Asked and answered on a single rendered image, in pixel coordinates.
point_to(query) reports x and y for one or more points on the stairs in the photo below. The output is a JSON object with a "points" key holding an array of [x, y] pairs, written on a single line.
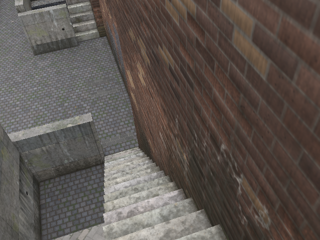
{"points": [[83, 20], [141, 203]]}

